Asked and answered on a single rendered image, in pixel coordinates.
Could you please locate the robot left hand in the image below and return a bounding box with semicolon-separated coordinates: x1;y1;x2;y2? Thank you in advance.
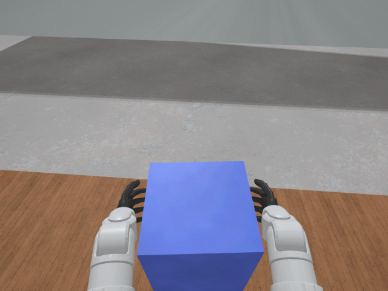
117;180;146;223

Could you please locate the right robot forearm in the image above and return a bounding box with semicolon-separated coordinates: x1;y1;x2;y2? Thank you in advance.
261;205;323;291

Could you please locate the left robot forearm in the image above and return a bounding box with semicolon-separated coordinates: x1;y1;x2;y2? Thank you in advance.
87;207;137;291

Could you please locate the carton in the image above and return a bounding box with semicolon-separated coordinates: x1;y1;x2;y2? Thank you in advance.
137;161;264;291

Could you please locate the robot right hand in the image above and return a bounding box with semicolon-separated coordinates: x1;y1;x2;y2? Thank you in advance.
250;179;278;223

